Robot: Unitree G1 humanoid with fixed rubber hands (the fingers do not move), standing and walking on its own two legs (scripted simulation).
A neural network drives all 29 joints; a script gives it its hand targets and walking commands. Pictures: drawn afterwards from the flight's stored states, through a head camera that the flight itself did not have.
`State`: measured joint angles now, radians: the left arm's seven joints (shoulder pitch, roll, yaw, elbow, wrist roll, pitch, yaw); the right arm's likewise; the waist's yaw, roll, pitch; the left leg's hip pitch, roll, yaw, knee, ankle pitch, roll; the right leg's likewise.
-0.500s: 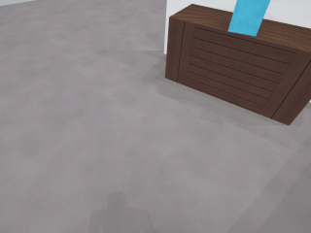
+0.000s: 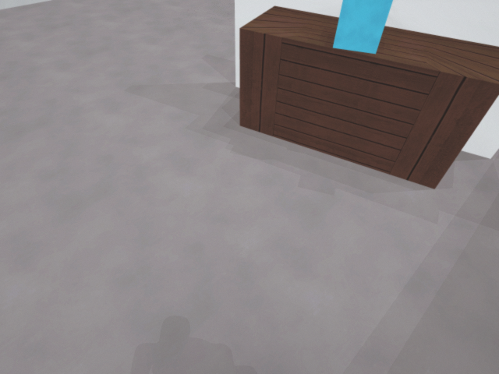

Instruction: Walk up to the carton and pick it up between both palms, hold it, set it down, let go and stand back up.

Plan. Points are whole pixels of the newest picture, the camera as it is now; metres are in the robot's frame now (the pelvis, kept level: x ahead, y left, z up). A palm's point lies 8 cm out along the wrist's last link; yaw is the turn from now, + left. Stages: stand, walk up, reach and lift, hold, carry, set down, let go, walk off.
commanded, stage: walk up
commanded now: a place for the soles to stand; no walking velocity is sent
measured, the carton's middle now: (362, 16) +1.69 -0.54 -0.01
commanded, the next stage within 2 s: none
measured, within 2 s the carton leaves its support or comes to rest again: neither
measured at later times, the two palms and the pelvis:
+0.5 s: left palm out of the picture +0.11 +0.10 -0.13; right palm (472, 359) +0.22 -0.41 -0.13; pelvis +0.17 -0.15 -0.01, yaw -12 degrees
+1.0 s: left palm (235, 185) +0.63 +0.04 -0.11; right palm (441, 298) +0.32 -0.39 -0.12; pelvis +0.46 -0.17 +0.00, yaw -21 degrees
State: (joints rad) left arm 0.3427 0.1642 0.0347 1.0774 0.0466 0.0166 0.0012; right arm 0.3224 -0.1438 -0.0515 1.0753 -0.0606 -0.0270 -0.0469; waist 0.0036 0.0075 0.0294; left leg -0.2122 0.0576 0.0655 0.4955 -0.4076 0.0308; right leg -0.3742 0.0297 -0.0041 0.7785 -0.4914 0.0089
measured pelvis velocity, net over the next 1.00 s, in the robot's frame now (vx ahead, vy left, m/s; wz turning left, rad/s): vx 0.46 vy -0.17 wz -0.36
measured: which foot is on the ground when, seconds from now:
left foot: down 0.00-0.28, up 0.30-0.72, down 0.74-1.00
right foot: up 0.00-0.26, down 0.28-0.74, up 0.76-1.00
